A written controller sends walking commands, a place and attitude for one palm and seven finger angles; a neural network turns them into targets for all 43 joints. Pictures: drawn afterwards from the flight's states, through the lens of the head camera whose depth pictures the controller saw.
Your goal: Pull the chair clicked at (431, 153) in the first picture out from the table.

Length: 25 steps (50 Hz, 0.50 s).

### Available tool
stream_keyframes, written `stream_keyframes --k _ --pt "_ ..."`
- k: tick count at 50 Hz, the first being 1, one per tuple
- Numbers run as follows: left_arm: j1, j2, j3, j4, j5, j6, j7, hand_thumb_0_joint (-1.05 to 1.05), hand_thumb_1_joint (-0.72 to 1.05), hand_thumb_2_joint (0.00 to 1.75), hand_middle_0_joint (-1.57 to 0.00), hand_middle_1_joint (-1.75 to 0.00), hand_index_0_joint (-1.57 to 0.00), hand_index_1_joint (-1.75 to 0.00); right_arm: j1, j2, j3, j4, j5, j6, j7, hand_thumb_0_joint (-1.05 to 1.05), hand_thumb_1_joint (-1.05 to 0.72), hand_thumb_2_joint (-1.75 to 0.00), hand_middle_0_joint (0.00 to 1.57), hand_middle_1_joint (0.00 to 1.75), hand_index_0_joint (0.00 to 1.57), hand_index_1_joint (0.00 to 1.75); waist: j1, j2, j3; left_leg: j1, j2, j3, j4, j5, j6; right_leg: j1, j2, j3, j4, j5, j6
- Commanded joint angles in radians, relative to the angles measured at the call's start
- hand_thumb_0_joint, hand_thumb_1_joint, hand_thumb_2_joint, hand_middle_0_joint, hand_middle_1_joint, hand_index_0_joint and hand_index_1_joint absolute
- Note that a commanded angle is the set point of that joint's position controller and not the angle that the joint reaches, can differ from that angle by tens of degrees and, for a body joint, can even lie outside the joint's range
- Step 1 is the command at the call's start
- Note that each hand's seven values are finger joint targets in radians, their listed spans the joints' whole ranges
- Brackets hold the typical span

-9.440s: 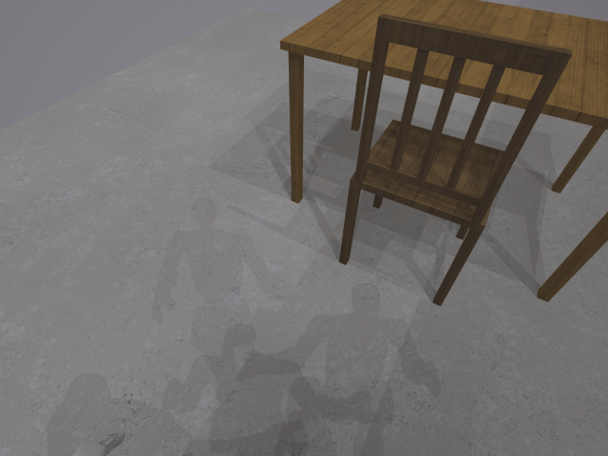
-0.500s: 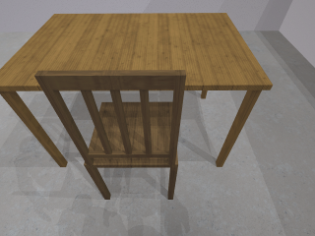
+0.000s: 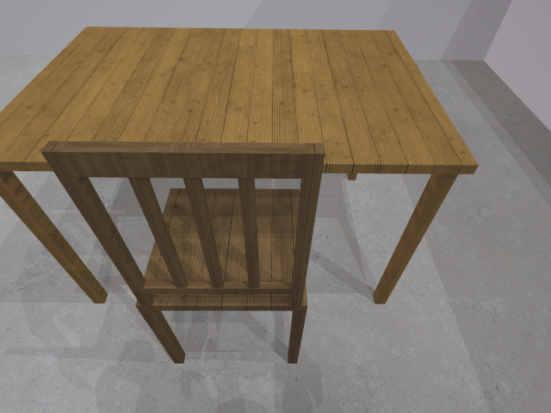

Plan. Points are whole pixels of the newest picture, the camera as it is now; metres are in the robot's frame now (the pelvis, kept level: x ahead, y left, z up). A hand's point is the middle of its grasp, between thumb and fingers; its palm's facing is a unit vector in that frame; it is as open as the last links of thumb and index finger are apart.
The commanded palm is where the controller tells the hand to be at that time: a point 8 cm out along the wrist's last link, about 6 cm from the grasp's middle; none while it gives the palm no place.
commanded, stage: look again from close up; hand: left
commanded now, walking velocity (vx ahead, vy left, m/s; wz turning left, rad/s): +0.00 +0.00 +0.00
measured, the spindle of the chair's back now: (207, 240) +0.43 +0.16 -0.05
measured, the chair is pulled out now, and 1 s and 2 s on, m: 0.00 0.00 0.00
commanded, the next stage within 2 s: none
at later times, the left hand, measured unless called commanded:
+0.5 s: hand out of the picture +0.00 +0.16 -0.17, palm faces +0.02 -0.98 -0.19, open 7.4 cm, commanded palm none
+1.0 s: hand out of the picture -0.03 +0.14 -0.17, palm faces +0.03 -0.99 -0.17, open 7.4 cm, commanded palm none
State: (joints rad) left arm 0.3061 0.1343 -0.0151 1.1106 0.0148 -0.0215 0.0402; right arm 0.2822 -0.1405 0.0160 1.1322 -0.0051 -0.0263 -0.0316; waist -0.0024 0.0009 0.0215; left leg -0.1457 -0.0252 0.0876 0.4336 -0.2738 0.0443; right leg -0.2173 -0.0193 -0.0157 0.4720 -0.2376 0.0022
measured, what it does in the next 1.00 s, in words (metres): stands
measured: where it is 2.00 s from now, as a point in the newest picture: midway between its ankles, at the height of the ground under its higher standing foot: outside the picture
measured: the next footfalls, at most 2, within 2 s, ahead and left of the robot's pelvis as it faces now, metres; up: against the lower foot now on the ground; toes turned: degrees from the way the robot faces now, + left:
none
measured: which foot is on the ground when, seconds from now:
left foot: down 0.00-1.00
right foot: down 0.00-1.00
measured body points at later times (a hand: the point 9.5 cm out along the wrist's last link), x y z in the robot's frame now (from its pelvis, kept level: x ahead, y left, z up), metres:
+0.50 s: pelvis +0.01 -0.01 +0.00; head +0.01 -0.01 +0.45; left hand +0.00 +0.21 -0.16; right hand +0.00 -0.22 -0.16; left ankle -0.02 +0.09 -0.74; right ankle +0.01 -0.12 -0.74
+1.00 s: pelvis -0.01 -0.01 +0.00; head -0.01 -0.02 +0.45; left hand -0.03 +0.19 -0.16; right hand -0.03 -0.22 -0.16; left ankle -0.02 +0.09 -0.74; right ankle +0.01 -0.12 -0.74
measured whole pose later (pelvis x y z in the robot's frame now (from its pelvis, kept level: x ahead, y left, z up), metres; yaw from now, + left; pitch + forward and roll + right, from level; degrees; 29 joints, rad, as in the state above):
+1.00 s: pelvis -0.01 -0.01 +0.00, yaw +0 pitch -2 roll +0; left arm 0.34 0.12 -0.02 1.12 0.02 -0.02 0.04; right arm 0.31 -0.12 0.02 1.16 0.00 -0.02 -0.03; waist 0.00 0.00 0.01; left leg -0.13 0.00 0.08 0.40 -0.25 0.02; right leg -0.19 0.00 -0.02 0.43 -0.21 -0.02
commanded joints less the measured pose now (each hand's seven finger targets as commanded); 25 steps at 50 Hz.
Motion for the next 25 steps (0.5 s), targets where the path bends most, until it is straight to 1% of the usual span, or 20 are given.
stream_keyframes --k 1,2,4,5,8,10,11,12,13,14,15,17,18,20,22,24,25 --pt "0.072 0.089 0.016 -0.023 -0.004 -0.007 0.005 0.0 0.9 0.9 -0.2 -0.3 -0.2 -0.3 0.071 -0.088 -0.015 -0.021 -0.002 -0.016 -0.003 0.0 -0.9 -0.9 0.2 0.3 0.2 0.3 0.003 0.004 0.028 -0.009 0.13 -0.117 -0.084 0.252 -0.002 0.01 -0.085 0.079 -0.052 0.222 -0.036" --pt "0.074 0.088 0.015 -0.022 -0.004 -0.007 0.005 0.0 0.9 0.9 -0.2 -0.3 -0.2 -0.3 0.068 -0.086 -0.015 -0.02 -0.002 -0.016 -0.003 0.0 -0.9 -0.9 0.2 0.3 0.2 0.3 0.004 -0.003 0.022 -0.003 0.13 -0.118 -0.086 0.249 -0.001 0.013 -0.087 0.08 -0.054 0.224 -0.036" --pt "0.068 0.091 0.016 -0.021 -0.004 -0.005 0.004 0.0 0.9 0.9 -0.2 -0.3 -0.2 -0.3 0.059 -0.091 -0.015 -0.021 -0.003 -0.014 -0.003 0.0 -0.9 -0.9 0.2 0.3 0.2 0.3 0.005 -0.009 0.044 -0.01 0.129 -0.117 -0.092 0.229 -0.002 0.004 -0.085 0.082 -0.06 0.218 -0.036" --pt "0.068 0.093 0.016 -0.021 -0.004 -0.006 0.004 0.0 0.9 0.9 -0.2 -0.3 -0.2 -0.3 0.063 -0.089 -0.016 -0.02 -0.002 -0.014 -0.002 0.0 -0.9 -0.9 0.2 0.3 0.2 0.3 0.004 -0.009 0.034 -0.007 0.128 -0.117 -0.093 0.224 -0.003 0.011 -0.088 0.083 -0.064 0.214 -0.036" --pt "0.064 0.098 0.015 -0.023 -0.005 -0.005 0.003 0.0 0.9 0.9 -0.2 -0.3 -0.2 -0.3 0.059 -0.088 -0.015 -0.016 -0.001 -0.013 -0.002 0.0 -0.9 -0.9 0.2 0.3 0.2 0.3 0.005 -0.012 0.039 -0.008 0.128 -0.117 -0.102 0.211 -0.002 0.016 -0.085 0.082 -0.073 0.207 -0.038" --pt "0.067 0.096 0.016 -0.023 -0.004 -0.006 0.004 0.0 0.9 0.9 -0.2 -0.3 -0.2 -0.3 0.059 -0.093 -0.016 -0.016 -0.003 -0.015 -0.002 0.0 -0.9 -0.9 0.2 0.3 0.2 0.3 0.005 -0.004 0.023 0.012 0.129 -0.115 -0.096 0.238 -0.003 0.018 -0.088 0.086 -0.068 0.232 -0.038" --pt "0.067 0.099 0.016 -0.022 -0.004 -0.007 0.004 0.0 0.9 0.9 -0.2 -0.3 -0.2 -0.3 0.063 -0.093 -0.016 -0.013 -0.003 -0.016 -0.002 0.0 -0.9 -0.9 0.2 0.3 0.2 0.3 0.005 -0.016 0.014 0.019 0.13 -0.114 -0.094 0.249 -0.004 0.025 -0.09 0.082 -0.067 0.243 -0.037" --pt "0.067 0.097 0.015 -0.022 -0.005 -0.007 0.004 0.0 0.9 0.9 -0.2 -0.3 -0.2 -0.3 0.061 -0.095 -0.016 -0.013 -0.003 -0.015 -0.002 0.0 -0.9 -0.9 0.2 0.3 0.2 0.3 0.004 -0.013 0.02 0.022 0.131 -0.111 -0.094 0.247 -0.004 0.02 -0.088 0.087 -0.069 0.244 -0.038" --pt "0.061 0.1 0.015 -0.024 -0.005 -0.006 0.004 0.0 0.9 0.9 -0.2 -0.3 -0.2 -0.3 0.059 -0.09 -0.016 -0.013 -0.002 -0.013 -0.003 0.0 -0.9 -0.9 0.2 0.3 0.2 0.3 0.004 -0.011 0.041 0.006 0.131 -0.111 -0.102 0.235 -0.004 0.017 -0.085 0.083 -0.075 0.231 -0.039" --pt "0.061 0.101 0.016 -0.024 -0.004 -0.005 0.004 0.0 0.9 0.9 -0.2 -0.3 -0.2 -0.3 0.059 -0.094 -0.014 -0.011 -0.002 -0.013 -0.002 0.0 -0.9 -0.9 0.2 0.3 0.2 0.3 0.005 0.003 0.041 0.003 0.13 -0.112 -0.104 0.232 -0.006 0.019 -0.087 0.083 -0.074 0.222 -0.038" --pt "0.066 0.1 0.015 -0.022 -0.004 -0.005 0.004 0.0 0.9 0.9 -0.2 -0.3 -0.2 -0.3 0.057 -0.089 -0.014 -0.01 -0.002 -0.013 -0.002 0.0 -0.9 -0.9 0.2 0.3 0.2 0.3 0.008 -0.002 0.045 0.004 0.13 -0.114 -0.106 0.22 -0.005 0.015 -0.087 0.086 -0.079 0.211 -0.038" --pt "0.068 0.099 0.016 -0.023 -0.004 -0.006 0.004 0.0 0.9 0.9 -0.2 -0.3 -0.2 -0.3 0.062 -0.092 -0.015 -0.008 -0.002 -0.014 -0.002 0.0 -0.9 -0.9 0.2 0.3 0.2 0.3 0.005 -0.006 0.034 0.015 0.131 -0.112 -0.106 0.219 -0.006 0.017 -0.086 0.086 -0.082 0.211 -0.038" --pt "0.064 0.1 0.016 -0.023 -0.005 -0.004 0.003 0.0 0.9 0.9 -0.2 -0.3 -0.2 -0.3 0.061 -0.087 -0.014 -0.008 -0.001 -0.012 -0.002 0.0 -0.9 -0.9 0.2 0.3 0.2 0.3 0.006 -0.013 0.051 0.0 0.131 -0.113 -0.114 0.197 -0.004 0.016 -0.082 0.087 -0.089 0.194 -0.039" --pt "0.067 0.099 0.015 -0.022 -0.004 -0.004 0.004 0.0 0.9 0.9 -0.2 -0.3 -0.2 -0.3 0.062 -0.088 -0.014 -0.008 -0.001 -0.012 -0.001 0.0 -0.9 -0.9 0.2 0.3 0.2 0.3 0.006 -0.007 0.055 0.0 0.129 -0.114 -0.115 0.189 -0.006 0.01 -0.084 0.089 -0.091 0.188 -0.038" --pt "0.073 0.096 0.016 -0.022 -0.004 -0.006 0.004 0.0 0.9 0.9 -0.2 -0.3 -0.2 -0.3 0.065 -0.086 -0.014 -0.006 -0.001 -0.014 -0.001 0.0 -0.9 -0.9 0.2 0.3 0.2 0.3 0.006 -0.01 0.043 0.009 0.129 -0.114 -0.115 0.191 -0.005 0.016 -0.085 0.09 -0.096 0.189 -0.038" --pt "0.073 0.1 0.015 -0.023 -0.004 -0.005 0.003 0.0 0.9 0.9 -0.2 -0.3 -0.2 -0.3 0.062 -0.087 -0.014 -0.006 0.0 -0.01 0.0 0.0 -0.9 -0.9 0.2 0.3 0.2 0.3 0.007 -0.006 0.064 -0.008 0.126 -0.114 -0.118 0.156 -0.007 0.007 -0.085 0.092 -0.105 0.162 -0.038" --pt "0.078 0.096 0.016 -0.022 -0.003 -0.006 0.003 0.0 0.9 0.9 -0.2 -0.3 -0.2 -0.3 0.067 -0.083 -0.014 -0.005 -0.001 -0.012 0.0 0.0 -0.9 -0.9 0.2 0.3 0.2 0.3 0.006 -0.013 0.054 -0.001 0.126 -0.114 -0.117 0.164 -0.006 0.008 -0.085 0.093 -0.104 0.171 -0.039"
